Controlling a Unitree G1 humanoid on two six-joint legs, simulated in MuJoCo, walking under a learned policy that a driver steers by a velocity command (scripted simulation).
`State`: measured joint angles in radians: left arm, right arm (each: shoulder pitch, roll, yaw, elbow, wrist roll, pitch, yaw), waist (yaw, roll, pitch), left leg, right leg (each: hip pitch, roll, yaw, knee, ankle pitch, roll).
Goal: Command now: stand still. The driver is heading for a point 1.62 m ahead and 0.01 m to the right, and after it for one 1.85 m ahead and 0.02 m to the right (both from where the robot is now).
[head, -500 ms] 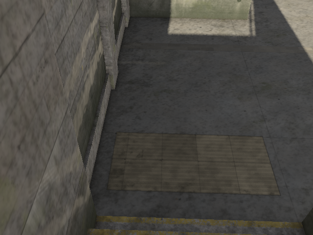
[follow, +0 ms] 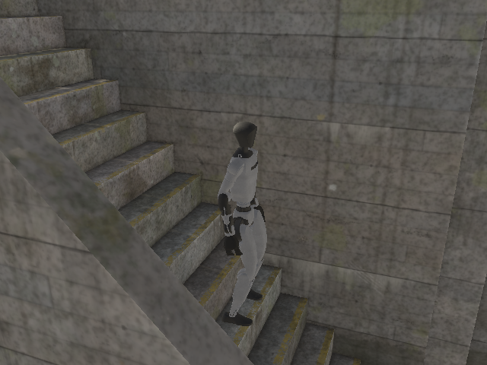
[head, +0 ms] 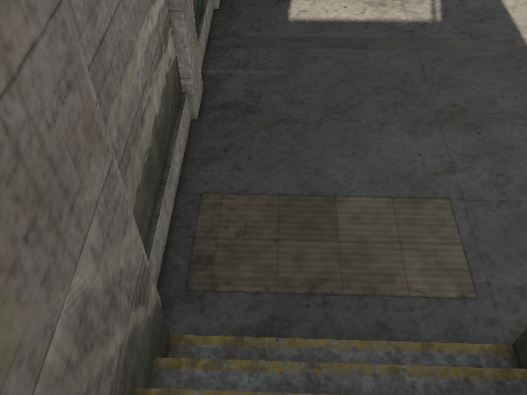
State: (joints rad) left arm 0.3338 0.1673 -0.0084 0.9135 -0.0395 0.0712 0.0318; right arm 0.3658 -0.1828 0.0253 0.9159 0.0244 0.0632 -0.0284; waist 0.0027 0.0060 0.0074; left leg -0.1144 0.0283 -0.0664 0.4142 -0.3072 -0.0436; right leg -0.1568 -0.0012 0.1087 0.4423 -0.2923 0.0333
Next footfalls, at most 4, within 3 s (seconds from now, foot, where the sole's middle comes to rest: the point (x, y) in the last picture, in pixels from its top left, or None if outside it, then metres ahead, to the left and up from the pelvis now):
0.94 right None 0.20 -0.13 -1.01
1.48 left None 0.43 0.12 -1.24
1.96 right None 0.65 -0.16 -1.47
2.40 left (255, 387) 0.88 0.09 -1.70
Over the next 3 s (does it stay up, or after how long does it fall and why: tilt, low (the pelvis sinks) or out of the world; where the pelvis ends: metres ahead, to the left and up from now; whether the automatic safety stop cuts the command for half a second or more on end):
stays up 1.09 -0.10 -1.17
